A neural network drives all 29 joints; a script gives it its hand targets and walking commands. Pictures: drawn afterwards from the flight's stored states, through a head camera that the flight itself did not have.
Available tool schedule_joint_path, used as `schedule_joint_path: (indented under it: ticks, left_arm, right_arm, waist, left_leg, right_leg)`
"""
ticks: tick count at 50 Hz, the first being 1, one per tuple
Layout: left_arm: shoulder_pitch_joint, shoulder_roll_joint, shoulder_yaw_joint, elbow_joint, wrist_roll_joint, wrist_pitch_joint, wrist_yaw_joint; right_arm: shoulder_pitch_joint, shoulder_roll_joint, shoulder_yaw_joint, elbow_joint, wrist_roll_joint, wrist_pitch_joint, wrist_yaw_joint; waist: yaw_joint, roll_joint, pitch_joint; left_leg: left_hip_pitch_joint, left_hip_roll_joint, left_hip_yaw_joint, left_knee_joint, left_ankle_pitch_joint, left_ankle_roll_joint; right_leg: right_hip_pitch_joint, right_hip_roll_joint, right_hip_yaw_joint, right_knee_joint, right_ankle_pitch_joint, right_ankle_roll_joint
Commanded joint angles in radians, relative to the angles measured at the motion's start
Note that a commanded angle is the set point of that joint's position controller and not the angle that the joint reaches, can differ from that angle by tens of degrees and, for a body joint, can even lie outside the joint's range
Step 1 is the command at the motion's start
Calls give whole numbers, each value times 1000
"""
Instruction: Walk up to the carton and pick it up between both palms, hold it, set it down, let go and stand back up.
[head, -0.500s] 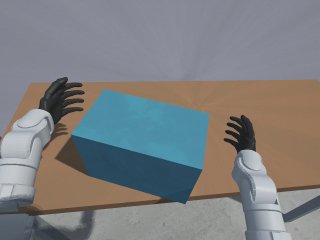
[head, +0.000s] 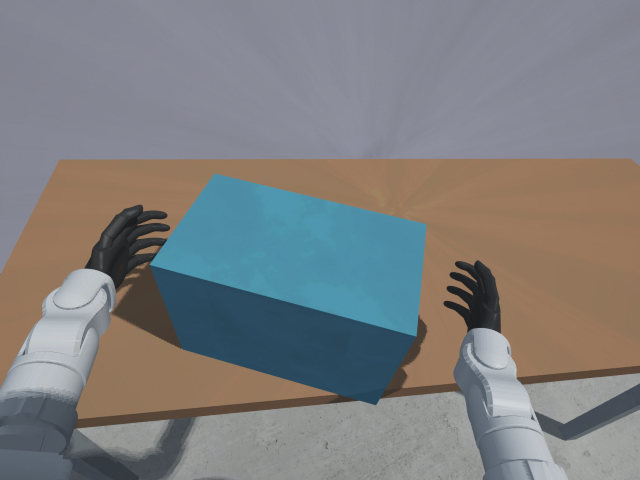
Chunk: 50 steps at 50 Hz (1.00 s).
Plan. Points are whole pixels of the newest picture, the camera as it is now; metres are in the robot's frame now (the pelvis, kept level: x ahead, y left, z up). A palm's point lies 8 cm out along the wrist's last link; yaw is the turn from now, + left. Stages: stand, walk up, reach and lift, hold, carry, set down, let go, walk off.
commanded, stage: reach and lift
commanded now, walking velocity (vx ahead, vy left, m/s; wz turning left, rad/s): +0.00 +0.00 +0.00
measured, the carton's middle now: (296, 290) +0.38 +0.00 +0.02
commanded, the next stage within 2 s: none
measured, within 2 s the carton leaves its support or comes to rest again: neither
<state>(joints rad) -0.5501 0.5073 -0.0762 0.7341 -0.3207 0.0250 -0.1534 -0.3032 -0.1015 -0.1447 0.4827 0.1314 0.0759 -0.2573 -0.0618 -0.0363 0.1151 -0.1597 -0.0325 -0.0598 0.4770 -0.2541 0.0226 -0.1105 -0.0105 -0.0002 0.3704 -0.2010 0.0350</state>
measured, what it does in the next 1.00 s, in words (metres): stands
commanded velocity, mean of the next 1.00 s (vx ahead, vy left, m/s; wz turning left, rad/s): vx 0.00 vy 0.00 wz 0.00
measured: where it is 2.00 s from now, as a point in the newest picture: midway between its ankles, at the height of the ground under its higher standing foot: outside the picture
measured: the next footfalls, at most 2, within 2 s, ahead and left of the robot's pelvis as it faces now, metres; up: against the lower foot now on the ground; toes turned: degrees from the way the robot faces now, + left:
none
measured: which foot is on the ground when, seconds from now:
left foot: down 0.00-1.00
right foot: down 0.00-1.00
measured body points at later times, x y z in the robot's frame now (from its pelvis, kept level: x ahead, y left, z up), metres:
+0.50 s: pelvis +0.00 +0.01 -0.01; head +0.02 +0.05 +0.44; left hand +0.41 +0.21 +0.06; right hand +0.34 -0.21 +0.04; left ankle +0.00 +0.10 -0.74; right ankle +0.00 -0.15 -0.74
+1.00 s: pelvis +0.00 +0.01 -0.01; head +0.02 +0.05 +0.44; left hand +0.41 +0.20 +0.06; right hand +0.34 -0.21 +0.04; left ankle +0.00 +0.10 -0.74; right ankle +0.00 -0.15 -0.74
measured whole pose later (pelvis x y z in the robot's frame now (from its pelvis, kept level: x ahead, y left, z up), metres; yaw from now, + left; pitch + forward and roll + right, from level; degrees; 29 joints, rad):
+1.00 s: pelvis +0.00 +0.01 -0.01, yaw +0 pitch +2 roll -3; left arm -0.62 0.38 -0.17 0.86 -0.32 -0.07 -0.06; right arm -0.42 -0.09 -0.13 0.76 0.13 -0.10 -0.20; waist -0.07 -0.04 -0.01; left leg -0.33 -0.03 -0.06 0.57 -0.28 0.04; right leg -0.26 -0.01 0.00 0.42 -0.20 0.05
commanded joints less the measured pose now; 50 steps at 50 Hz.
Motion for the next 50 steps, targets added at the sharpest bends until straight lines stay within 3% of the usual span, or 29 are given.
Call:
schedule_joint_path:
  ticks: [1,5,11,16,23,29,30,33,35,44,47,48,50]
  left_arm:
    - [-556,95,-16,-13,-26,-159,33]
    - [-624,77,-60,36,-45,-171,50]
    - [-663,36,-114,16,-79,-199,83]
    - [-640,20,-95,24,-72,-185,89]
    - [-566,-10,-29,9,-3,-143,74]
    - [-561,-38,9,-46,23,-142,78]
    - [-566,-45,3,-49,30,-142,79]
    - [-597,-49,11,-78,27,-158,89]
    - [-596,-66,9,-122,33,-164,94]
    - [-581,-126,12,-63,62,-145,84]
    - [-593,-156,1,-72,82,-134,78]
    - [-617,-142,8,-42,82,-135,77]
    - [-623,-147,11,-42,85,-129,78]
  right_arm:
    - [-435,-155,42,-17,75,-127,57]
    - [-510,-186,10,48,66,-131,70]
    - [-565,-217,-47,66,62,-167,83]
    - [-553,-206,-43,110,57,-184,76]
    - [-507,-157,17,202,77,-200,55]
    - [-533,-106,33,117,76,-231,47]
    - [-532,-90,26,134,63,-234,40]
    - [-552,-80,31,95,64,-246,44]
    - [-532,-67,24,102,49,-256,44]
    - [-543,-7,57,163,47,-233,35]
    - [-553,11,50,186,46,-233,29]
    - [-577,11,55,195,41,-229,30]
    - [-586,12,39,196,24,-221,24]
  waist:
    - [-187,182,-547]
    - [-202,213,-515]
    - [-226,259,-650]
    - [-218,249,-725]
    - [-180,235,-625]
    - [-143,208,-697]
    - [-159,208,-691]
    - [-143,217,-759]
    - [-156,232,-796]
    - [-150,219,-678]
    - [-166,225,-640]
    - [-152,220,-624]
    - [-159,211,-604]
  left_leg:
    - [109,78,-11,6,317,-88]
    - [43,96,-31,-24,190,-85]
    - [99,113,-55,4,267,-113]
    - [134,101,-43,47,386,-124]
    - [149,88,-25,61,487,-131]
    - [158,72,1,78,529,-131]
    - [151,70,1,81,522,-128]
    - [150,71,2,91,533,-131]
    - [185,73,-4,105,592,-140]
    - [152,73,6,62,524,-124]
    - [157,77,0,49,509,-125]
    - [127,78,3,47,471,-119]
    - [111,76,10,33,432,-112]
  right_leg:
    - [-102,17,-45,21,225,-47]
    - [-134,25,-56,42,133,-51]
    - [-204,39,-75,62,143,-57]
    - [-212,42,-72,58,205,-56]
    - [-163,38,-56,33,267,-49]
    - [-153,34,-47,26,305,-42]
    - [-152,30,-46,26,309,-40]
    - [-180,33,-47,36,297,-38]
    - [-193,34,-50,39,326,-39]
    - [-167,27,-46,23,299,-38]
    - [-165,28,-53,13,294,-35]
    - [-163,25,-51,16,264,-36]
    - [-154,24,-50,13,250,-37]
